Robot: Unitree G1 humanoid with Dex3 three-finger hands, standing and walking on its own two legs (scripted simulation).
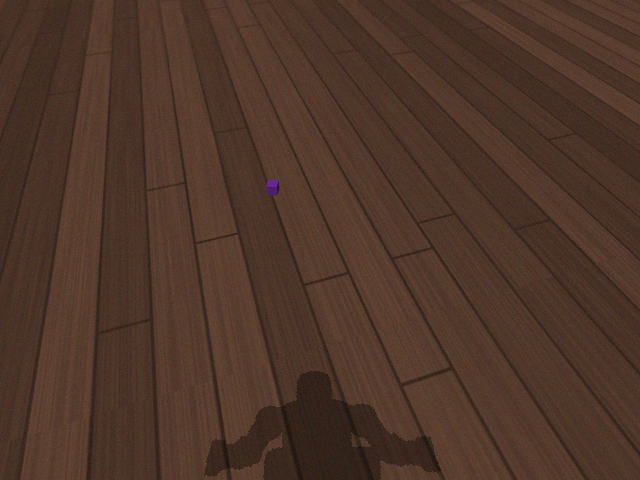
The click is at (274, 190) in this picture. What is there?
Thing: cube
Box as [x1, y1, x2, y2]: [266, 180, 278, 194]
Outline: 268,180 266,185 267,194 277,194 278,180
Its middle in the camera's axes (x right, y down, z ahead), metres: -0.22 -0.27 +1.85
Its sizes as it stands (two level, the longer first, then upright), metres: 0.050 0.050 0.050
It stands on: the floor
